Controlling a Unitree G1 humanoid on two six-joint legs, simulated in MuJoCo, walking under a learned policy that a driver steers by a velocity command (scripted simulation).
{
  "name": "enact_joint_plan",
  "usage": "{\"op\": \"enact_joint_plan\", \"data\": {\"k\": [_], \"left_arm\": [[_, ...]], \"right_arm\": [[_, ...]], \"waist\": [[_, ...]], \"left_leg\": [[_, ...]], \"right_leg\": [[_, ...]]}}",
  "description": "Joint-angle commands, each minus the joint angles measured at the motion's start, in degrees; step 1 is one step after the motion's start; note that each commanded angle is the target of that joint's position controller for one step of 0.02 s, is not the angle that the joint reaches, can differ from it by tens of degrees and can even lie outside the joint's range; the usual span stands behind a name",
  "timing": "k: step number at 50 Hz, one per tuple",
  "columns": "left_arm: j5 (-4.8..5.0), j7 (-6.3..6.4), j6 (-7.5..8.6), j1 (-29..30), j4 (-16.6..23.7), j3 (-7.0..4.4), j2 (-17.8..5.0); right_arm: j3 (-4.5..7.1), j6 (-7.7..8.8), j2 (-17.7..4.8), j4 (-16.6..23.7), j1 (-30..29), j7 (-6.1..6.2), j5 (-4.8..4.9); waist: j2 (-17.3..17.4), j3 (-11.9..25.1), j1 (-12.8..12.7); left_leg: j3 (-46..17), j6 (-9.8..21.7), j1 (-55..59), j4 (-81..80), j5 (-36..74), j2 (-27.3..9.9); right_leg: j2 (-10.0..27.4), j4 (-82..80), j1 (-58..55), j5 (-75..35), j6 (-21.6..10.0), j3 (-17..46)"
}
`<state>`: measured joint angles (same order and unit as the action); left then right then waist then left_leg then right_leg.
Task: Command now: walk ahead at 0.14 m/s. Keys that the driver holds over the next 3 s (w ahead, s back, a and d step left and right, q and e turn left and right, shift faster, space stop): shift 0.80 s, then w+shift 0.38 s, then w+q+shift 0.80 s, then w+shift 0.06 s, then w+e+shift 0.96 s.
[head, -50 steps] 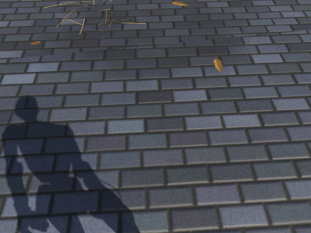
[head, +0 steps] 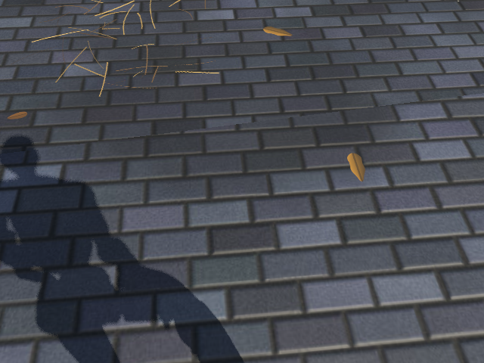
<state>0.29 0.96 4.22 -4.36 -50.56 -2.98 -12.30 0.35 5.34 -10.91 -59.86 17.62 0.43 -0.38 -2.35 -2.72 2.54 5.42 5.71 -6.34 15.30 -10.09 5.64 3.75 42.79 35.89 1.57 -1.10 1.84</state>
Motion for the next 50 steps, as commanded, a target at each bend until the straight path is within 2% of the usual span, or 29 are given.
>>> {"op": "enact_joint_plan", "data": {"k": [1, 4, 5, 6, 7, 8, 9, 10, 11, 12, 13, 14, 15, 16, 17, 20, 22, 24, 31, 40, 41, 42, 43, 44, 45, 47, 48, 50], "left_arm": [[-0.09, -0.49, -0.70, -2.38, 1.16, -0.01, -2.18], [-0.63, -0.68, -0.66, -1.02, 1.40, -0.27, -3.71], [-0.92, -0.64, -0.43, -2.42, 0.75, -0.46, -4.01], [-1.38, -0.30, -0.22, -4.45, -0.19, -1.24, -6.54], [-1.63, 0.14, -0.32, -6.11, -0.91, -1.92, -9.71], [-1.53, 0.26, -0.80, -8.60, -2.29, -1.29, -6.85], [-1.10, 0.24, -1.34, -10.14, -2.76, -0.48, -2.86], [-1.04, 0.23, -1.64, -8.04, -2.67, 0.11, -2.03], [-1.33, 0.28, -1.76, -4.53, -2.00, 0.33, -2.51], [-1.35, 0.35, -1.81, -1.19, -1.33, 0.19, -3.67], [-0.94, 0.52, -2.03, 1.61, -0.78, -0.14, -4.79], [-0.17, 0.48, -2.37, 2.33, -0.70, -0.65, -5.87], [0.31, 0.38, -2.51, 1.84, -0.48, -0.85, -5.85], [0.40, 0.56, -2.57, 1.10, -0.57, -0.83, -5.10], [0.24, 0.83, -2.51, 0.58, -1.44, -0.88, -4.90], [-0.21, 1.24, -2.34, -1.61, -3.35, -1.13, -4.42], [-0.06, 1.06, -2.35, -2.01, -4.10, -1.16, -3.99], [0.10, 0.93, -2.71, -1.67, -4.52, -1.18, -3.83], [-0.06, 1.08, -3.94, -1.20, -6.03, -1.16, -4.16], [-0.07, 1.28, -4.34, -0.67, -7.82, -0.93, -4.28], [0.06, 1.23, -4.44, -2.04, -8.86, -0.85, -3.63], [0.73, 1.08, -4.31, -0.74, -8.51, -1.31, -4.71], [1.37, 0.61, -3.57, 4.99, -5.97, -1.48, -5.86], [2.09, 0.04, -2.36, 10.04, -3.26, -1.39, -6.32], [2.48, -0.39, -1.21, 10.47, -2.93, -1.70, -6.58], [2.36, -1.18, 0.63, 8.47, -3.67, -1.91, -5.61], [2.29, -1.56, 1.31, 8.32, -3.77, -1.90, -5.07], [1.92, -2.12, 1.90, 9.67, -3.26, -1.48, -3.59]], "right_arm": [[1.48, -0.19, -9.10, 1.90, -1.14, 1.08, 0.28], [1.61, -1.11, -8.46, 1.02, -1.81, 0.87, 0.49], [1.61, -1.35, -8.19, 0.93, -2.61, 0.73, 0.92], [1.73, -1.24, -8.33, 0.60, -0.42, 0.56, 0.82], [1.78, -0.76, -7.87, 0.15, 4.08, 0.38, -0.21], [0.70, -0.82, -3.61, -2.00, 9.56, 0.29, -0.29], [0.57, -1.51, -3.92, -1.94, 6.84, 0.41, 0.13], [0.84, -2.44, -4.77, -0.90, 3.35, 0.56, 0.63], [0.92, -3.59, -4.41, -0.35, 1.20, 0.93, 0.71], [0.93, -4.68, -4.14, -0.61, 1.06, 1.21, 0.33], [0.96, -5.56, -4.16, -1.31, 1.96, 1.40, -0.12], [1.05, -6.19, -4.83, -1.76, 1.90, 1.40, -0.66], [1.35, -6.51, -6.63, -2.26, 2.12, 1.31, -0.68], [1.54, -6.24, -7.38, -2.66, 1.25, 1.17, -0.05], [1.03, -5.61, -5.55, -2.31, -0.13, 1.13, 0.04], [1.28, -3.83, -6.23, -2.19, -1.04, 1.18, 0.00], [1.25, -3.59, -5.74, -2.79, 0.29, 1.15, 0.17], [1.11, -3.84, -5.12, -3.05, 0.83, 1.14, 0.22], [0.99, -4.00, -5.03, -3.43, 2.27, 1.24, 0.10], [0.92, -3.79, -4.22, -3.90, 4.56, 1.32, -0.02], [1.22, -3.90, -4.59, -4.86, 7.13, 1.36, 0.22], [2.32, -3.91, -7.71, -4.55, 8.40, 1.48, 0.89], [3.51, -3.37, -11.31, -3.78, 9.24, 1.67, 1.50], [4.45, -2.30, -13.49, -3.11, 8.50, 2.00, 1.43], [4.21, -0.92, -11.84, -2.79, 8.08, 2.07, 0.86], [3.69, 0.62, -8.29, -3.18, 10.45, 1.43, 1.04], [3.47, 0.64, -7.29, -3.02, 11.20, 1.03, 1.19], [3.29, 0.18, -6.77, -1.66, 10.93, 0.54, 1.04]], "waist": [[6.12, 5.42, -2.23], [5.42, 4.02, -2.56], [4.34, 4.33, -3.80], [1.48, 6.14, -3.77], [-1.93, 9.50, -0.88], [-6.53, 14.61, -0.02], [-5.68, 15.96, -2.34], [-5.49, 13.75, -1.89], [-5.44, 11.74, -0.69], [-4.43, 9.84, 0.72], [-3.70, 8.99, 2.26], [-2.44, 7.17, 2.16], [0.41, 4.98, 0.65], [4.74, 2.80, -0.71], [4.69, 1.80, -1.11], [2.89, 3.52, -1.69], [3.01, 5.19, -1.47], [3.53, 4.91, -1.38], [3.19, 2.48, -1.69], [3.09, 0.91, -1.93], [4.32, 2.69, -1.30], [7.25, -0.10, -0.03], [10.18, -5.30, 1.77], [11.67, -10.06, 2.80], [8.48, -12.04, 1.87], [4.88, -10.30, 1.19], [4.31, -8.84, 1.23], [5.50, -7.12, 1.73]], "left_leg": [[-4.71, 3.54, -0.73, 0.23, 43.36, -15.64], [-6.97, 4.75, 1.42, 4.98, 39.13, -16.93], [-6.87, 4.04, 1.49, 8.21, 36.67, -15.91], [-6.49, 1.89, 0.63, 12.06, 32.54, -12.86], [-5.55, -0.33, -4.60, 15.62, 23.42, -8.73], [-4.87, -3.66, -11.89, 20.16, 8.19, -6.97], [-4.57, -5.04, -13.04, 24.21, -4.04, -5.50], [-5.14, -5.48, -13.38, 25.53, -13.60, -5.15], [-6.12, -5.58, -12.76, 24.86, -18.69, -5.58], [-6.54, -5.45, -10.09, 20.94, -17.38, -6.27], [-6.27, -4.92, -6.03, 14.75, -11.97, -6.71], [-5.96, -4.22, -3.41, 10.44, -7.05, -6.48], [-6.03, -3.04, -4.82, 9.12, -7.56, -7.46], [-7.39, -1.30, -9.93, 7.79, -12.42, -8.09], [-8.32, -0.77, -12.15, 5.82, -12.76, -8.76], [-7.65, -1.81, -10.64, 6.73, -1.83, -8.75], [-6.99, -2.24, -8.32, 8.08, 3.85, -8.49], [-7.01, -2.13, -7.78, 8.19, 5.17, -8.60], [-7.47, -1.99, -9.50, 6.31, 1.90, -8.98], [-7.33, -2.11, -9.94, 4.41, -1.16, -8.83], [-8.34, -0.70, -8.63, 1.96, -13.25, -9.16], [-13.69, 2.83, -7.40, -1.60, -28.53, -12.16], [-23.74, 7.02, -4.85, -8.18, -40.21, -19.97], [-32.45, 10.43, -1.28, -13.36, -41.13, -27.87], [-34.04, 11.06, 4.73, -13.32, -35.22, -29.45], [-28.65, 8.83, 16.51, -10.53, -23.42, -27.52], [-24.82, 7.46, 18.54, -10.19, -18.94, -25.83], [-18.36, 5.79, 14.85, -10.91, -13.43, -22.27]], "right_leg": [[-1.08, -5.96, -10.88, -3.94, -0.08, -0.63], [-1.30, -10.20, -11.52, 1.13, -1.73, -0.52], [-1.66, -15.31, -14.62, -2.24, -2.68, -1.03], [-0.73, -18.63, -20.77, -18.30, -4.02, 0.49], [2.72, -14.43, -30.22, -37.41, -6.73, 3.69], [8.04, -11.68, -39.99, -42.82, -13.34, 8.58], [11.41, -13.86, -39.72, -36.76, -16.17, 13.18], [12.52, -16.87, -35.38, -28.86, -16.47, 15.52], [12.56, -18.68, -31.15, -21.67, -15.49, 16.54], [11.62, -19.95, -26.22, -15.74, -13.64, 15.85], [9.06, -20.35, -22.16, -8.78, -10.62, 13.35], [5.71, -20.41, -18.50, 0.35, -7.43, 10.24], [2.74, -20.11, -17.22, 7.60, -5.20, 6.93], [-0.29, -18.86, -19.64, 9.54, -3.68, 3.20], [-1.27, -17.42, -22.03, 6.91, -2.97, 2.21], [-1.19, -15.02, -26.59, -6.97, -4.01, 2.00], [-1.19, -14.30, -27.36, -9.79, -4.70, 1.81], [-1.42, -14.21, -27.08, -8.79, -4.68, 1.50], [-1.67, -15.05, -27.88, -5.17, -3.87, 1.45], [-1.64, -16.14, -28.23, -2.67, -3.33, 1.78], [-3.69, -14.47, -27.92, 9.71, -3.18, -0.40], [-6.66, -9.49, -21.06, 23.84, -2.58, -3.62], [-6.60, -3.52, -9.47, 25.30, -2.34, -5.40], [-2.62, 3.27, 1.83, 22.17, -2.96, -2.91], [0.08, 7.60, 10.93, 20.74, -3.20, -0.21], [2.61, 12.27, 21.74, 16.72, -2.92, 0.96], [3.25, 11.97, 22.37, 14.67, -2.50, 0.38], [3.01, 7.39, 16.68, 10.43, -1.00, -2.09]]}}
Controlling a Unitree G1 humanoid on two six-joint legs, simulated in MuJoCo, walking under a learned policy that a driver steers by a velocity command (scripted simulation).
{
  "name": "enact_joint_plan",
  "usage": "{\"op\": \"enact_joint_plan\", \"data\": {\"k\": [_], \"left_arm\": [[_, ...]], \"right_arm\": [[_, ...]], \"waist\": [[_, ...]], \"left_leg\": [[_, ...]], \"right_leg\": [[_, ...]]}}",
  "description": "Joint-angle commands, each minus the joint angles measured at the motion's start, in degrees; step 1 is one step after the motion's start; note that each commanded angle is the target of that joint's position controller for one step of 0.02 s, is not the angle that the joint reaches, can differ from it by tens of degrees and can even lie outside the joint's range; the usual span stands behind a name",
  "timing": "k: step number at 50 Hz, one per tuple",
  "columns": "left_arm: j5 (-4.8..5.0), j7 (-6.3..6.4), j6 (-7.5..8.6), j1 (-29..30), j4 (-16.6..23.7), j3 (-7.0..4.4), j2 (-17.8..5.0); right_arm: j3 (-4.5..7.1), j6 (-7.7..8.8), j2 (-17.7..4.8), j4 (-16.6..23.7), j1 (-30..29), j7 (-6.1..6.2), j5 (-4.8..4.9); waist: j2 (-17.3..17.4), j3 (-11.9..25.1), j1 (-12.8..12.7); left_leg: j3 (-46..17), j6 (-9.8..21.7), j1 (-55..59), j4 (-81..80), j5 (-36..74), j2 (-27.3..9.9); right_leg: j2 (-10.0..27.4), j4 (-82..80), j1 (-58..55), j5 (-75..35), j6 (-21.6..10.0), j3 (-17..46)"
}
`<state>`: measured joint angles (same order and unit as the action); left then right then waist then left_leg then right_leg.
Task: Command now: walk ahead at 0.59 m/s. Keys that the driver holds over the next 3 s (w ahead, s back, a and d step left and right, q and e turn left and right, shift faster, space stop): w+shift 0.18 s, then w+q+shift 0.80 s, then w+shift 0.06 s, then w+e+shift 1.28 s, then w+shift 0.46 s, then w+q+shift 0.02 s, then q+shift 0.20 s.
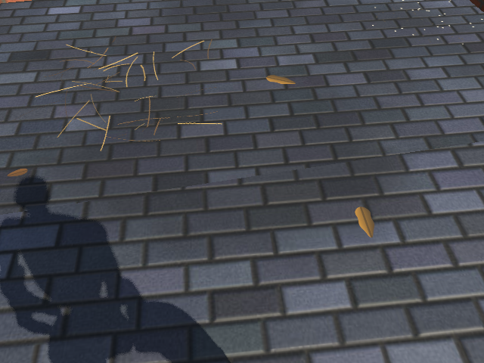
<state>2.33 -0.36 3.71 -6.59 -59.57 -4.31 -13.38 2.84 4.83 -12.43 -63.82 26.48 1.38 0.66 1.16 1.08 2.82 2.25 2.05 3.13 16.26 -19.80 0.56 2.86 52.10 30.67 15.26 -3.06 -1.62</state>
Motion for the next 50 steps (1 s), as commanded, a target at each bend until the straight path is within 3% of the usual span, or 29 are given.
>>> {"op": "enact_joint_plan", "data": {"k": [1, 2, 4, 7, 9, 10, 11, 12, 13, 14, 16, 17, 21, 24, 27, 29, 32, 34, 35, 36, 37, 38, 39, 41, 42, 43, 44, 47, 50], "left_arm": [[-0.28, -1.12, 2.44, 12.96, 6.23, 0.29, -1.54], [-5.92, -2.96, 0.02, 15.41, 8.82, 0.87, -0.82], [-5.07, -4.02, -1.72, 16.25, 10.78, 1.00, -0.92], [-4.40, -3.44, -1.58, 11.11, 11.34, 0.24, -4.24], [-4.36, -2.07, -0.81, -7.07, 6.50, -1.45, -7.24], [-5.23, -1.11, 0.06, -19.63, 3.06, -2.94, -11.12], [-6.28, -0.63, 0.64, -26.39, 2.15, -4.39, -18.98], [-5.57, -1.07, 0.74, -20.02, 3.49, -3.56, -16.15], [-5.43, -1.11, 0.82, -12.72, 4.65, -2.69, -13.23], [-5.08, -1.37, 1.50, -10.03, 4.95, -1.86, -9.27], [-4.46, -0.94, 1.96, -7.91, 4.05, -0.34, -4.80], [-4.42, -0.76, 2.17, -8.04, 3.70, 0.11, -3.44], [-4.06, -0.41, 3.53, -10.59, 3.34, 0.32, -3.84], [-4.19, -0.10, 4.16, -13.95, 2.93, 0.70, -3.22], [-4.25, 1.00, 4.35, -18.03, 2.10, 0.96, -3.48], [-4.14, 1.74, 4.07, -18.63, 2.18, 1.06, -4.17], [-3.99, 3.32, 2.84, -20.03, 3.04, 0.36, -8.34], [-4.63, 4.04, 0.84, -16.32, 5.21, -1.01, -12.45], [-4.80, 3.47, 0.03, -13.10, 6.93, -1.59, -13.67], [-4.39, 2.27, -0.48, -9.75, 8.12, -1.89, -13.39], [-4.49, 0.69, 0.29, -5.44, 11.05, 0.31, -4.29], [-3.08, 0.48, 2.14, -4.98, 19.09, 1.07, -2.09], [-3.91, 0.34, 4.12, -2.68, 20.39, 1.70, -4.31], [-4.52, 0.37, 4.59, -2.60, 19.34, 1.59, -6.10], [-5.67, 0.33, 3.43, -3.93, 19.53, 1.93, -5.67], [-6.75, 0.24, 1.95, -3.81, 19.08, 2.34, -5.26], [-6.89, -0.10, 0.65, -3.88, 20.16, 2.66, -4.65], [-5.95, -0.91, -0.21, 7.37, 25.02, 3.60, -5.02], [-4.63, -1.23, -0.13, 12.26, 27.72, 4.51, -3.79]], "right_arm": [[0.83, 0.54, -5.68, 2.99, 1.74, -0.49, -0.14], [0.80, 0.88, -5.91, 2.59, 2.31, -0.89, -3.88], [1.13, 1.41, -7.18, 2.46, 3.01, -1.03, -3.43], [1.59, 1.70, -9.75, 2.82, 1.48, -1.30, -2.29], [1.76, 1.25, -10.65, 3.10, -0.77, -1.38, -2.35], [1.27, 1.08, -9.31, 4.04, -1.35, -1.47, -2.39], [-0.75, 1.46, 0.06, 7.50, 1.81, -2.47, -0.78], [0.60, 1.91, -4.74, 8.71, -3.59, -2.21, -0.31], [1.21, 1.75, -5.93, 10.46, -6.58, -2.21, 0.04], [0.93, 1.78, -5.08, 9.97, -6.43, -2.44, -0.13], [0.93, 0.29, -2.23, 9.95, -4.54, -3.36, -2.15], [0.96, -0.77, -1.47, 10.64, -5.24, -3.88, -2.30], [1.04, -3.60, -0.92, 14.41, -12.40, -4.77, -1.75], [0.92, -3.94, -1.59, 17.06, -19.07, -5.20, -1.12], [0.69, -3.73, -2.18, 19.46, -24.82, -5.77, -1.45], [0.31, -3.38, -2.00, 20.82, -27.10, -6.12, -1.59], [0.58, -3.34, -4.01, 21.24, -25.14, -5.72, -0.93], [1.95, -3.80, -7.43, 18.35, -10.95, -4.96, -0.41], [3.50, -3.95, -10.47, 15.46, -0.15, -4.08, -0.43], [5.35, -3.68, -12.73, 13.02, 7.38, -2.93, -0.42], [5.85, -3.88, -14.16, 12.78, 0.03, -2.26, -0.08], [6.23, -4.41, -18.78, 14.98, -3.85, -2.96, -2.15], [6.18, -4.15, -17.58, 15.39, -1.58, -2.47, -2.51], [4.65, -3.13, -11.95, 14.61, -4.06, -1.61, -2.52], [4.23, -2.05, -11.99, 15.55, -5.60, -1.03, -2.21], [3.20, -0.94, -9.77, 15.75, -6.25, -0.83, -1.39], [3.10, -0.28, -10.58, 16.19, -6.31, -0.68, -1.16], [3.33, 0.96, -11.96, 17.25, -4.35, -0.98, -1.10], [3.94, 0.71, -12.77, 16.97, -0.93, -1.79, -0.24]], "waist": [[2.93, -10.83, 1.66], [4.29, -11.47, 1.89], [6.60, -12.63, 2.00], [7.38, -10.65, -1.06], [4.96, -0.75, -9.97], [0.05, 6.22, -15.18], [-20.74, 15.39, -12.96], [-13.16, 13.56, -11.40], [-9.29, 5.97, -7.55], [-4.06, 3.13, -5.80], [-6.77, -0.28, -1.88], [-7.05, -2.23, -1.17], [-4.07, -7.85, -0.41], [-3.56, -10.52, -1.53], [-1.70, -13.11, -2.48], [-1.66, -13.40, -2.07], [-5.01, -7.67, 0.17], [-9.33, -0.16, 7.81], [-9.64, 4.26, 12.51], [-5.79, 6.30, 16.13], [8.72, -1.71, 9.48], [11.44, 4.18, 2.68], [2.17, 5.94, 4.02], [-9.69, -1.99, -1.11], [-8.65, -3.05, -3.44], [-10.17, -5.24, -4.74], [-7.80, -4.59, -5.62], [-6.33, -8.67, -2.51], [-0.72, -6.39, 1.57]], "left_leg": [[-12.56, 9.10, 1.82, -12.21, -1.37, -15.84], [-9.25, 9.00, -4.43, -14.41, -1.53, -12.33], [-6.85, 8.83, -8.69, -16.39, 2.67, -13.20], [-3.54, 8.08, -4.90, -10.54, 22.42, -15.18], [1.89, 6.34, -8.01, 12.40, 45.55, -12.79], [2.32, 5.35, -22.07, 32.02, 36.23, -9.33], [0.95, 3.44, -40.23, 55.06, -5.75, 0.07], [-9.44, 5.98, -43.21, 63.54, -4.76, 0.45], [-7.94, 6.78, -45.82, 65.81, 0.68, -3.50], [-7.01, 6.80, -43.92, 63.51, 6.10, -6.57], [-6.64, 5.95, -39.48, 59.85, 8.54, -8.84], [-6.55, 5.52, -39.64, 59.99, 9.27, -9.31], [-4.59, 4.18, -48.15, 58.24, 17.35, -9.27], [-0.95, 4.87, -50.19, 50.34, 23.50, -7.70], [2.45, 6.42, -52.71, 41.51, 24.73, -7.32], [6.27, 7.65, -49.22, 33.78, 23.78, -5.79], [13.54, 10.16, -37.66, 27.79, 20.07, 1.86], [12.97, 12.23, -24.08, 27.94, 12.15, 4.83], [10.10, 14.04, -12.83, 26.18, 5.95, 5.31], [4.52, 16.35, -0.45, 18.85, 3.31, 4.68], [-10.68, 18.46, 1.92, 17.13, 1.88, -2.66], [-40.87, 29.04, 13.97, 8.30, 2.54, -10.74], [-47.93, 27.59, 14.44, -0.93, -4.86, -15.36], [-39.21, 21.35, -0.01, -4.41, -3.40, -11.91], [-36.17, 21.09, -5.82, -4.01, 1.12, -10.42], [-31.17, 19.54, -11.50, -3.24, 7.83, -6.99], [-30.15, 20.03, -15.23, -4.81, 5.51, -6.39], [-24.44, 18.21, -23.05, -7.23, 15.61, -1.64], [-21.22, 14.45, -18.30, -5.15, 29.19, 0.62]], "right_leg": [[3.37, -4.50, 17.91, -5.25, 1.64, 0.12], [0.93, -8.32, 10.93, -6.15, 2.29, -4.04], [0.55, -12.58, 3.08, -7.04, 0.72, -5.94], [-1.43, -16.39, -4.48, -2.46, -2.56, -7.16], [-6.12, -18.85, -25.59, -0.64, -4.18, -9.11], [-0.53, -20.09, -44.03, 5.98, -5.07, -1.45], [19.25, -34.54, -55.20, 41.07, -8.33, 31.98], [20.42, -44.09, -45.86, 47.33, -5.92, 44.16], [20.47, -41.68, -38.48, 39.52, -3.78, 34.75], [18.95, -41.57, -32.11, 28.88, -3.35, 26.85], [15.21, -43.73, -22.54, 21.00, -0.78, 15.27], [14.40, -44.86, -20.35, 18.81, -0.20, 11.44], [12.99, -47.41, -19.06, 7.30, 1.54, -0.62], [10.67, -49.01, -20.41, -1.29, 2.15, -8.39], [10.52, -50.27, -27.58, -11.77, 2.17, -13.38], [10.02, -48.98, -31.65, -27.09, 2.86, -17.26], [10.60, -37.26, -39.30, -73.54, 4.28, -19.89], [13.12, -19.05, -40.14, -88.30, 3.28, -18.48], [13.94, -4.66, -35.60, -84.95, 1.42, -16.46], [10.51, 16.12, -25.81, -63.26, 0.02, -15.68], [-1.08, 35.40, -3.98, 0.90, 0.57, -12.39], [-7.00, 46.35, 17.32, 10.92, 3.54, -0.67], [-2.94, 42.70, 21.44, 8.50, 2.79, 6.46], [1.73, 31.74, 16.69, 5.02, 2.97, 6.70], [2.81, 28.65, 13.62, 5.05, 4.11, 7.03], [4.32, 26.63, 11.10, 4.62, 5.15, 6.53], [4.84, 22.53, 9.72, 5.34, 6.52, 6.05], [5.16, 5.65, 6.63, -4.10, 8.36, 2.20], [1.81, -10.07, 1.40, -18.87, 6.34, 0.02]]}}
Over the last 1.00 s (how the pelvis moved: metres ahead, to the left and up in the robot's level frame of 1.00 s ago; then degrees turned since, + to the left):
0.13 -0.02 -0.01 0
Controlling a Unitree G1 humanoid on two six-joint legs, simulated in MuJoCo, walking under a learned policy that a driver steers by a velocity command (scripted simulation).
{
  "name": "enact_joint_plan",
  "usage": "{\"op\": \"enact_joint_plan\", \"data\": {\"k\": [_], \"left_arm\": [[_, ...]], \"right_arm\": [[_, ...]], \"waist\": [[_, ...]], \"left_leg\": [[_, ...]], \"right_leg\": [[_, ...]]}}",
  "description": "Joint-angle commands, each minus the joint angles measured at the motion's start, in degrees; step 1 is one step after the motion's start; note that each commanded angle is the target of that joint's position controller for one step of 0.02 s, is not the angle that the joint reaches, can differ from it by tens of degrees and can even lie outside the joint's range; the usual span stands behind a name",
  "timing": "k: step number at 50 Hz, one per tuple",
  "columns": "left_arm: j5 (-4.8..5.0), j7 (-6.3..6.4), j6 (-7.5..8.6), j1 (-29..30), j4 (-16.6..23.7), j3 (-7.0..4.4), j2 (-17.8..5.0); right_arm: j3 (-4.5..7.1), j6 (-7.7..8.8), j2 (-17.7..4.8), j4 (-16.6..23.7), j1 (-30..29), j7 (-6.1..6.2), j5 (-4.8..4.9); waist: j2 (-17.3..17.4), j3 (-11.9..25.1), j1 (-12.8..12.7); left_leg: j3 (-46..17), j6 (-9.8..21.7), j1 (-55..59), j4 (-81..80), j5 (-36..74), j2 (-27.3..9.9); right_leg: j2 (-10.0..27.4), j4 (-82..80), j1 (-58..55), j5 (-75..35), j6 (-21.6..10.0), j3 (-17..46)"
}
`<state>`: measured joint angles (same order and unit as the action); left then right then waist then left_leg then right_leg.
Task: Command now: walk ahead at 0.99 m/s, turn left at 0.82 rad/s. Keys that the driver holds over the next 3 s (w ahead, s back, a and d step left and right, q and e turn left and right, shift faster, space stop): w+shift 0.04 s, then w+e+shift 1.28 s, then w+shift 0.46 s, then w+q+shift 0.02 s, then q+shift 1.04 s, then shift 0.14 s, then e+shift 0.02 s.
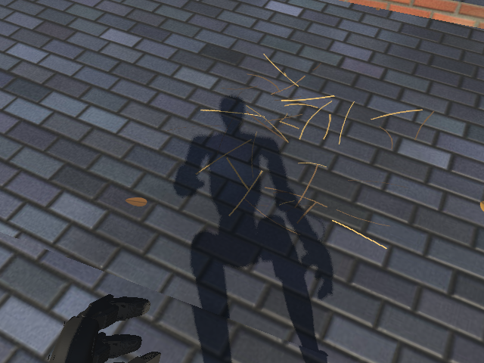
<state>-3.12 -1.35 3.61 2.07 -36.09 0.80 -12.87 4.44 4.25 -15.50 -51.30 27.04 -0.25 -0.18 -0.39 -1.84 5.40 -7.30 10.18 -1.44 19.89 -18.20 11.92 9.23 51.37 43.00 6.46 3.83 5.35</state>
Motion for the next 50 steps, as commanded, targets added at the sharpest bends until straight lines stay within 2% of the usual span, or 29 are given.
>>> {"op": "enact_joint_plan", "data": {"k": [1, 4, 5, 7, 8, 9, 10, 11, 12, 13, 14, 17, 21, 22, 24, 26, 28, 32, 34, 35, 36, 37, 38, 39, 40, 41, 43, 45, 50], "left_arm": [[1.12, -0.30, 0.14, 3.96, 4.70, -0.55, -4.43], [1.16, -0.07, 0.71, 3.89, 5.51, -1.09, -5.79], [1.02, 0.44, 0.95, -0.09, 4.25, -2.01, -8.09], [2.22, 1.63, 0.76, -19.00, -1.15, -4.86, -13.75], [2.12, 2.40, 0.32, -31.64, -4.23, -6.00, -16.21], [0.30, 2.11, 0.51, -34.69, -5.34, -7.13, -20.76], [1.57, 0.35, 0.08, -31.87, -6.27, -7.02, -18.25], [1.83, -0.27, 0.27, -23.63, -4.83, -6.65, -14.36], [2.27, -0.66, 0.42, -22.47, -4.96, -6.27, -11.54], [2.25, -0.72, 0.41, -23.35, -6.14, -5.86, -10.19], [2.54, -0.41, 0.64, -25.13, -7.87, -5.46, -9.61], [3.20, 0.17, 1.40, -27.98, -9.98, -5.26, -10.14], [3.31, 0.10, 1.16, -28.38, -9.09, -6.49, -12.92], [3.48, -0.38, 1.44, -28.86, -8.83, -6.48, -13.05], [4.30, 0.69, 1.25, -35.84, -11.20, -6.92, -13.15], [3.60, 1.61, 0.92, -38.81, -12.08, -7.11, -12.48], [2.55, 1.80, 0.23, -39.61, -12.77, -6.74, -11.05], [2.01, 2.96, -0.59, -35.33, -13.16, -7.15, -12.58], [1.93, 3.30, -1.43, -32.37, -13.55, -7.71, -14.30], [3.49, 2.84, -0.91, -29.71, -12.96, -7.53, -11.35], [4.32, 3.37, -0.29, -30.39, -11.05, -5.74, -5.23], [5.71, 5.15, 0.01, -39.14, -9.82, -4.79, -3.96], [4.45, 5.28, -0.39, -38.13, -9.58, -4.62, -5.55], [2.31, 4.06, -1.24, -30.49, -8.87, -4.27, -6.54], [0.44, 2.58, -2.27, -22.42, -8.87, -4.80, -8.20], [0.15, 0.91, -2.39, -16.74, -7.46, -5.46, -8.59], [1.12, -1.52, -3.46, -12.54, -4.16, -4.18, -4.58], [1.07, -2.63, -3.80, -9.98, -2.27, -3.07, -2.99], [1.53, -3.54, -3.50, -0.64, 0.46, -1.36, -4.36]], "right_arm": [[2.33, 1.31, -9.58, 4.21, -0.17, -0.35, 0.77], [1.88, 1.95, -10.00, 3.70, 0.95, -0.29, 0.92], [2.10, 2.21, -11.55, 3.28, 0.40, -0.21, 0.35], [3.03, 1.58, -15.21, 4.07, -4.61, 0.36, -1.79], [2.45, 1.20, -12.47, 4.79, -7.27, 0.82, -2.56], [0.32, 1.15, -3.30, 7.02, -0.94, 0.28, -0.41], [-0.50, 2.18, -4.54, 6.98, 1.82, -0.16, -0.12], [-0.69, 2.10, -6.27, 7.77, -4.40, 0.25, -0.37], [-0.87, 2.27, -8.18, 8.91, -10.66, 0.04, -1.39], [-1.00, 2.17, -7.92, 10.26, -14.75, -0.04, -2.45], [-1.44, 1.47, -6.72, 12.02, -15.86, -0.22, -3.59], [-2.63, -0.03, -5.69, 14.45, -18.13, -0.71, -4.10], [-4.79, 0.07, -3.86, 19.03, -29.57, -2.65, -2.87], [-4.31, 0.31, -4.18, 17.38, -27.12, -3.03, -2.73], [-2.81, 1.43, -8.34, 18.75, -32.61, -2.66, -2.94], [-3.40, 2.17, -6.82, 21.91, -40.90, -2.42, -4.00], [-4.10, 2.17, -3.84, 23.41, -43.82, -2.90, -2.76], [-2.68, 2.81, -5.87, 18.94, -31.64, -1.43, -1.37], [-0.56, 2.59, -8.77, 12.48, -11.13, 0.39, -1.07], [0.50, 2.37, -11.18, 8.90, -1.96, 0.82, -2.45], [0.15, 2.25, -12.44, 8.13, 4.88, 0.39, -4.81], [0.39, 1.89, -11.51, 8.18, 6.00, -0.89, -4.08], [1.96, 1.34, -14.83, 9.26, 2.09, -0.47, -3.22], [1.37, 1.57, -10.97, 10.34, -4.76, 0.28, -3.51], [0.13, 1.96, -6.50, 10.14, -8.36, 0.26, -3.72], [-1.00, 2.78, -4.10, 7.87, -7.97, 0.31, -2.97], [-1.55, 3.97, -1.90, 2.99, -7.09, 0.23, -1.00], [-1.60, 4.37, -2.23, 3.10, -10.52, 0.38, -0.55], [-1.39, 3.08, -5.70, 1.52, -5.34, 1.19, -0.72]], "waist": [[2.01, -2.17, 0.21], [4.36, -0.94, 1.02], [6.01, 1.34, -1.34], [7.66, 10.13, -12.47], [6.02, 14.69, -18.77], [-13.69, 21.76, -13.26], [-18.58, 22.07, -10.30], [-10.09, 11.63, -8.09], [-1.31, 8.12, -8.94], [2.52, 4.18, -8.39], [0.86, 2.02, -6.73], [-1.21, -1.82, -4.44], [-3.91, -3.38, -7.55], [-3.96, -0.71, -7.46], [-0.18, -0.20, -10.89], [-0.91, -2.06, -14.59], [-2.48, -3.03, -16.70], [-3.15, 0.46, -11.35], [0.37, 7.81, -0.87], [6.41, 10.47, 2.35], [13.14, 12.84, 1.52], [20.32, 23.43, -4.18], [18.46, 29.24, -3.56], [14.54, 20.86, -3.94], [8.20, 9.27, -2.84], [2.99, 1.19, -3.41], [7.40, -4.25, -7.93], [10.39, -3.15, -9.84], [3.57, -3.64, -8.02]], "left_leg": [[-11.51, 5.60, -10.41, -8.77, 31.52, -11.61], [-9.34, 2.44, -2.82, -7.26, 46.96, -14.03], [-8.33, 0.83, 1.57, -2.46, 57.83, -15.25], [-5.56, -1.04, 4.37, 18.14, 66.02, -15.85], [-3.55, -2.20, -3.99, 37.76, 58.33, -14.62], [0.60, -5.81, -23.24, 65.20, 9.40, -4.53], [-1.78, -5.40, -35.03, 69.01, -7.14, -1.21], [-1.05, -4.96, -40.56, 68.03, -0.82, -8.19], [-0.26, -5.07, -39.13, 63.69, 2.42, -10.26], [0.33, -5.20, -37.73, 58.81, 2.92, -11.91], [0.49, -5.92, -36.57, 54.44, 2.33, -13.03], [0.99, -9.24, -35.02, 38.44, 0.32, -16.21], [7.23, -11.98, -25.37, 22.71, 16.35, -14.23], [6.65, -11.22, -21.48, 27.20, 26.86, -14.51], [1.93, -9.77, -36.60, 22.19, 33.05, -15.66], [0.79, -9.70, -42.56, 17.54, 32.83, -15.62], [3.43, -10.51, -35.13, 11.10, 33.94, -13.76], [0.75, -11.34, -15.18, 0.50, 36.88, -15.95], [1.86, -11.28, 4.76, -3.12, 42.43, -17.70], [-0.42, -11.19, 20.85, 2.38, 38.91, -21.06], [-1.53, -13.88, 34.50, 25.64, 63.89, -29.93], [-12.17, -13.04, 40.33, 29.20, 85.91, -39.40], [-27.64, -5.13, 35.10, 15.78, 47.13, -42.83], [-31.49, -0.13, 21.91, 2.97, 5.54, -40.61], [-25.46, -0.49, 9.02, -0.06, -0.20, -36.97], [-15.61, -3.36, -0.12, 0.01, 11.65, -33.23], [-4.05, -7.32, -12.37, -2.31, 24.20, -29.43], [2.32, -7.31, -14.78, -6.31, 28.40, -27.87], [18.91, -12.28, -5.96, -4.95, 62.30, -22.45]], "right_leg": [[-5.56, -12.41, -12.21, -12.95, -1.72, -7.83], [-8.41, -21.41, -18.99, -15.49, -5.03, -9.59], [-10.24, -20.85, -22.89, -11.77, -6.44, -9.73], [-12.41, -19.98, -36.45, -0.86, -8.53, -10.33], [-7.18, -16.67, -48.59, 6.27, -10.46, -4.87], [7.04, -20.01, -63.56, 18.85, -17.39, 23.12], [9.43, -33.13, -65.09, 20.57, -21.56, 48.79], [7.95, -34.27, -58.06, 20.37, -22.44, 41.33], [6.07, -34.37, -50.78, 16.03, -21.64, 34.46], [3.23, -35.01, -43.86, 12.85, -20.03, 29.07], [1.22, -35.69, -39.10, 10.73, -19.77, 26.84], [-1.76, -40.31, -31.53, 9.14, -20.30, 22.46], [-5.21, -45.17, -22.68, -1.98, -19.13, 16.04], [-4.77, -42.15, -22.60, -10.32, -18.31, 14.61], [-4.00, -34.91, -38.95, -10.62, -17.52, 17.93], [-3.50, -30.98, -45.47, -9.86, -16.99, 21.01], [-5.80, -29.72, -40.58, -5.45, -15.55, 20.83], [-9.09, -14.44, -40.19, -8.75, -12.09, 18.97], [-11.70, 12.20, -35.76, -12.00, -11.83, 16.30], [-15.30, 27.77, -20.48, 14.92, -11.09, 13.62], [-14.88, 47.57, -1.54, 40.00, -11.46, 10.93], [-11.66, 55.73, 4.86, 35.69, -10.46, 5.35], [-10.46, 59.62, 8.86, 26.83, -9.89, 0.60], [-7.52, 53.38, 11.79, 19.66, -9.52, -1.68], [-5.31, 50.45, 10.33, 15.39, -9.57, -1.48], [-3.87, 42.00, 8.47, 10.59, -9.86, -0.34], [-2.00, 28.83, 1.75, 7.50, -9.08, -0.54], [-2.49, 20.33, -3.16, 0.11, -9.01, -2.02], [-10.17, -3.06, -12.99, -3.92, -13.15, -16.14]]}}
Over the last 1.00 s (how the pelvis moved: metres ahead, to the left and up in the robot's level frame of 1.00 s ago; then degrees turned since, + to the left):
0.70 0.02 -0.01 35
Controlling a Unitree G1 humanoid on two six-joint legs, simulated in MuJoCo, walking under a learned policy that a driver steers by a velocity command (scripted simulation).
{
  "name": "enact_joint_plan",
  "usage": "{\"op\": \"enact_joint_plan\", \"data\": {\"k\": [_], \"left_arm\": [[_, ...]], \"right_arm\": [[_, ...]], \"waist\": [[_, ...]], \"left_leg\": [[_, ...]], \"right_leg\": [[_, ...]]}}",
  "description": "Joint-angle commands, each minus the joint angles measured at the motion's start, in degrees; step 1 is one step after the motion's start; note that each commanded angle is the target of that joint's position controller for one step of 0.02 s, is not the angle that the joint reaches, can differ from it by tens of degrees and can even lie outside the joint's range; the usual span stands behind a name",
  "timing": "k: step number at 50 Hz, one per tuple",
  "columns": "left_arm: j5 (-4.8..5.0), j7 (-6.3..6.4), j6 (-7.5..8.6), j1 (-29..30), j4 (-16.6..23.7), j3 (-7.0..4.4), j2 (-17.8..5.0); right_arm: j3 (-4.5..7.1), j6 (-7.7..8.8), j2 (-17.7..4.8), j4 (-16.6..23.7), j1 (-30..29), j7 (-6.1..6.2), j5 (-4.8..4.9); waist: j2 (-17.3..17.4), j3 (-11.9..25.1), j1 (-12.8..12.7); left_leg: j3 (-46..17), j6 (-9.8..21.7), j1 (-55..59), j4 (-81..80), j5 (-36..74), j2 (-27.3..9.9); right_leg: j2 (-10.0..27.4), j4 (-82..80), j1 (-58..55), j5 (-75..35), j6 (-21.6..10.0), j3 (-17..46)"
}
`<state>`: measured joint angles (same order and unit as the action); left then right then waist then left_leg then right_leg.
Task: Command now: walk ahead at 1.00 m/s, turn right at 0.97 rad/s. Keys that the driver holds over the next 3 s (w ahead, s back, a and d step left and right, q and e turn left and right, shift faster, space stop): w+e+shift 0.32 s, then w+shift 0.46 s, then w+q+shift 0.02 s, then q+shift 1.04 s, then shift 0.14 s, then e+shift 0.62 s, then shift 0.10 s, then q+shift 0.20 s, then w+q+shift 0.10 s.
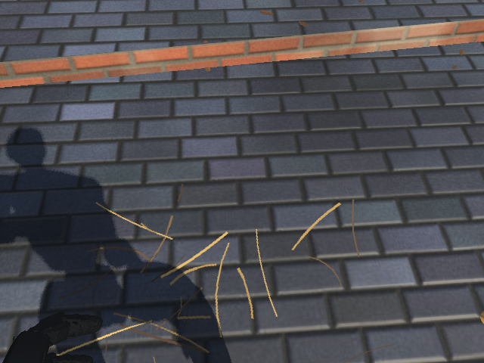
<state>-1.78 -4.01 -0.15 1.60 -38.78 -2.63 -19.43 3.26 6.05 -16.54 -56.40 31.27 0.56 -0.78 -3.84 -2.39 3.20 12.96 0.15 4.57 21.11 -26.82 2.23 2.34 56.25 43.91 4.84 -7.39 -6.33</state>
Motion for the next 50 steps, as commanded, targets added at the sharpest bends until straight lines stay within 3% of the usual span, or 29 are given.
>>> {"op": "enact_joint_plan", "data": {"k": [1, 3, 4, 5, 6, 7, 8, 9, 10, 12, 14, 17, 21, 23, 24, 25, 26, 27, 28, 29, 32, 37, 42, 44, 46, 47, 48, 49, 50], "left_arm": [[0.16, -0.89, 0.20, -1.37, 2.64, 1.85, 0.98], [-0.36, -0.49, -0.09, -13.25, -0.76, 0.36, -3.32], [-0.55, 0.31, 0.04, -26.09, -4.68, -1.21, -6.47], [1.16, 1.61, 0.17, -30.71, -7.46, -2.95, -8.94], [2.02, 2.52, -0.36, -25.90, -6.37, -3.65, -13.41], [0.83, 2.85, -0.52, -25.03, -3.28, -3.93, -15.71], [0.22, 3.62, -0.80, -24.13, -2.78, -3.86, -12.81], [-0.06, 4.16, -0.52, -21.05, -3.09, -3.22, -9.97], [0.04, 4.46, 0.25, -18.39, -3.19, -2.80, -8.86], [0.77, 4.68, 2.22, -16.14, -2.40, -2.17, -7.47], [1.03, 4.19, 3.99, -15.39, -2.26, -2.50, -7.90], [1.51, 3.46, 5.03, -17.16, -2.37, -3.43, -8.48], [2.14, 3.42, 5.51, -23.59, -4.61, -3.38, -7.90], [1.06, 3.77, 5.18, -23.91, -5.34, -3.75, -10.59], [0.24, 3.68, 4.85, -21.54, -5.33, -3.84, -11.41], [-0.35, 3.63, 5.22, -19.58, -4.35, -2.75, -7.67], [2.33, 3.18, 5.81, -27.66, -1.51, -0.49, 1.93], [1.46, 3.57, 5.91, -25.99, -2.02, 0.29, -0.68], [0.98, 3.53, 5.34, -21.08, -2.02, -0.26, -3.16], [0.29, 2.91, 5.09, -17.84, -1.63, -0.07, -3.59], [-0.68, 1.16, 3.79, -14.37, 0.36, 0.84, -0.72], [-0.66, 0.53, 3.57, -3.08, 5.30, 2.10, -0.75], [-0.45, -0.29, 4.94, 4.63, 7.58, 3.97, 2.14], [-1.40, 0.96, 5.68, 0.45, 5.98, 3.21, 0.15], [-2.12, 2.71, 6.50, -16.33, 0.46, 1.75, -2.78], [1.71, 4.02, 6.48, -23.67, 1.00, -1.43, -9.41], [0.16, 4.39, 6.05, -24.54, 0.19, -1.49, -13.38], [-0.77, 3.81, 5.61, -23.19, 2.52, -1.17, -10.19], [-0.08, 4.00, 4.97, -18.47, 3.81, -0.87, -6.59]], "right_arm": [[0.08, 0.94, -6.74, 6.62, -7.98, 1.13, -0.37], [0.50, -0.15, -10.16, 7.67, -9.25, 2.38, -0.68], [0.70, -0.79, -11.43, 9.33, -13.37, 2.32, -1.04], [0.90, -1.56, -10.47, 9.87, -16.08, 1.26, -1.55], [-0.85, -1.32, -4.52, 13.56, -14.16, 0.71, -2.94], [-1.14, -0.17, -5.62, 19.54, -11.45, 0.34, -1.90], [-1.23, 0.89, -8.06, 20.59, -15.98, 0.03, -2.09], [-0.92, 0.83, -9.24, 19.75, -16.37, -0.32, -1.93], [-0.88, -0.15, -8.93, 19.01, -16.02, -0.39, -2.75], [-1.22, -2.85, -7.79, 18.57, -14.13, -0.53, -3.77], [-1.66, -3.46, -5.97, 21.20, -19.79, -0.99, -3.17], [-2.75, -3.03, -2.74, 23.78, -26.94, -2.02, -1.15], [-2.04, -2.55, -4.40, 24.09, -29.68, -2.15, -0.54], [-0.28, -2.19, -7.70, 21.71, -21.06, -1.36, -0.76], [0.72, -2.14, -9.16, 19.08, -10.86, -0.47, -0.56], [1.91, -2.11, -12.64, 16.64, 1.00, 0.85, -1.41], [3.56, -1.83, -19.95, 15.52, 2.35, 0.62, -3.69], [3.05, -2.05, -15.26, 16.35, -3.62, -0.50, -2.67], [2.32, -2.03, -10.69, 17.13, -9.40, -0.90, -2.17], [1.84, -1.93, -8.28, 16.42, -10.95, -1.26, -2.05], [0.32, -0.79, -4.57, 12.35, -8.53, -1.21, -1.63], [0.23, 0.88, -5.86, 9.60, -5.73, -1.70, -0.03], [-0.06, 1.27, -6.77, 6.56, -2.06, -1.75, 1.17], [0.42, 0.83, -9.83, 5.48, -1.20, -1.22, 1.17], [0.80, -0.09, -11.67, 5.28, -3.03, -0.33, 1.68], [0.24, -0.31, -9.78, 8.85, -7.15, 0.03, 2.00], [-1.68, -0.41, -0.64, 9.78, -0.04, -0.16, -0.26], [-1.26, -0.53, -3.86, 9.99, 4.63, -0.03, 2.49], [0.22, -1.26, -7.58, 11.63, -1.76, 0.48, 3.75]], "waist": [[8.52, -0.90, -6.97], [9.56, 5.63, -13.75], [8.01, 10.15, -19.88], [-0.27, 10.47, -20.98], [-8.17, 9.20, -13.22], [-6.32, 18.60, -9.94], [0.78, 10.73, -10.82], [5.16, 0.80, -6.74], [6.08, -2.83, -3.22], [6.52, -5.13, 0.76], [5.95, -5.62, 0.60], [4.14, -3.97, -2.23], [2.24, -1.03, -5.98], [2.15, 5.22, -1.63], [2.97, 10.27, 4.81], [5.48, 16.02, 10.38], [27.99, 21.80, 3.35], [23.47, 17.83, 1.82], [13.26, 9.72, 0.84], [6.30, 6.65, 0.35], [8.36, 1.48, -2.21], [7.03, -4.78, -2.63], [5.44, -6.81, -1.64], [7.39, -1.61, -3.30], [9.96, 7.94, -11.42], [11.41, 18.37, -16.56], [-8.63, 28.55, -9.54], [-10.49, 39.51, -9.30], [-4.61, 31.65, -9.24]], "left_leg": [[-0.38, -2.91, -10.33, -1.44, 81.25, -13.34], [-0.92, -3.40, -12.30, 16.55, 89.75, -15.84], [-2.19, -3.21, -20.87, 33.77, 81.56, -16.39], [-1.13, -2.38, -33.33, 59.43, 30.02, -7.37], [-3.46, -1.23, -47.25, 77.34, -4.40, -3.09], [-15.27, -2.00, -57.42, 78.42, -4.59, -3.56], [-17.48, -1.97, -61.71, 70.44, -0.78, -4.72], [-17.02, -2.31, -59.32, 63.56, 2.27, -6.83], [-16.96, -3.05, -54.53, 59.18, 1.93, -8.12], [-16.78, -5.05, -45.11, 49.46, 1.78, -10.41], [-14.50, -6.12, -38.41, 38.60, 8.86, -10.38], [-13.45, -4.84, -29.49, 22.32, 26.73, -8.57], [-12.75, -1.02, -26.10, 11.24, 31.75, -6.18], [-11.47, 0.69, -19.25, 10.43, 20.84, -2.17], [-10.04, 1.36, -8.78, 9.69, 17.52, -1.59], [-16.99, 2.16, 5.08, 11.79, 6.38, -8.17], [-50.64, 8.14, 17.14, -0.42, -14.74, -23.73], [-64.77, 9.01, 13.09, -8.54, -21.38, -24.52], [-54.34, 9.24, 5.45, -7.45, -18.72, -22.94], [-46.33, 9.12, -0.72, -7.06, -10.68, -20.44], [-33.74, 7.82, -9.76, -9.70, -0.03, -15.10], [-21.71, 9.22, -12.51, -17.77, 15.69, -13.00], [-14.88, 8.43, -13.18, -20.03, 48.51, -11.44], [-15.43, 6.85, -5.77, -10.36, 69.47, -11.05], [-16.00, 3.77, -6.93, 11.52, 71.77, -8.78], [-19.56, 1.76, -18.10, 25.84, 53.41, -8.00], [-17.35, -1.06, -33.69, 48.80, -8.50, 1.40], [-24.96, -1.78, -39.33, 61.61, -11.82, 1.80], [-22.09, -2.64, -42.60, 61.29, -8.04, -2.25]], "right_leg": [[-5.96, -9.54, -18.91, -1.21, -2.52, -5.93], [-8.47, -11.06, -34.82, 1.07, -4.86, -4.57], [-7.42, -14.03, -50.16, 1.66, -8.15, 0.68], [-4.78, -20.27, -61.01, 1.04, -11.57, 5.63], [2.86, -15.51, -62.56, -6.61, -13.12, 19.48], [11.22, -27.09, -71.15, 4.53, -21.80, 41.42], [13.40, -40.17, -63.24, 21.83, -20.22, 49.24], [11.98, -44.13, -51.39, 23.25, -17.59, 45.98], [8.97, -44.37, -42.71, 17.83, -15.98, 41.84], [3.75, -45.71, -28.69, 11.11, -14.55, 33.82], [-0.66, -47.10, -20.55, 5.23, -13.44, 28.65], [-3.88, -46.54, -19.17, -2.29, -9.81, 24.63], [1.06, -43.73, -34.81, -16.34, -6.46, 25.98], [2.27, -31.26, -43.41, -35.45, -4.17, 25.04], [0.57, -18.00, -41.04, -37.98, -2.82, 22.59], [-2.00, 0.91, -30.61, -27.91, -1.58, 19.94], [-11.71, 21.02, -11.19, 16.76, 1.18, 15.19], [-9.23, 25.20, -3.30, 18.90, -0.29, 16.33], [-5.26, 24.37, -1.67, 13.21, -0.30, 14.98], [-3.31, 21.16, -3.35, 10.43, 0.03, 14.10], [-1.28, 15.03, -4.76, 11.01, 1.06, 14.82], [-0.24, -0.05, 1.62, 1.45, 3.39, 10.64], [-1.08, -21.59, -14.83, -12.08, 2.47, 2.22], [-5.66, -25.31, -21.79, -9.48, 1.98, 1.56], [-5.45, -29.95, -40.30, -14.45, 1.22, 4.15], [6.46, -24.36, -58.29, -27.31, 0.13, 15.23], [22.33, -16.38, -75.46, -58.55, -4.12, 28.10], [26.62, -21.69, -77.76, -49.26, -11.00, 39.96], [23.41, -25.51, -69.10, -44.23, -10.05, 32.00]]}}
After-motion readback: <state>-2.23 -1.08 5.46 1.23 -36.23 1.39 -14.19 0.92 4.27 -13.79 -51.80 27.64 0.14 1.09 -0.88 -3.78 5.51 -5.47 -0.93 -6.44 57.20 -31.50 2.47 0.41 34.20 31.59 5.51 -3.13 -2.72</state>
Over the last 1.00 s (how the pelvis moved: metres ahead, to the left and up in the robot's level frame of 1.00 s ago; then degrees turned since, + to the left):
0.93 -0.09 -0.14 -34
